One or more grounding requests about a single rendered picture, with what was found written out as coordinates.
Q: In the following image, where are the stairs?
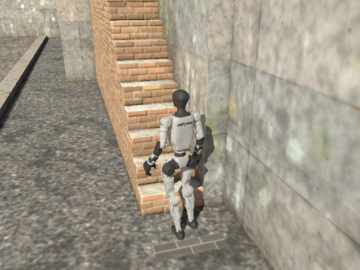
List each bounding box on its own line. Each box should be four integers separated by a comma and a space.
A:
89, 0, 204, 216

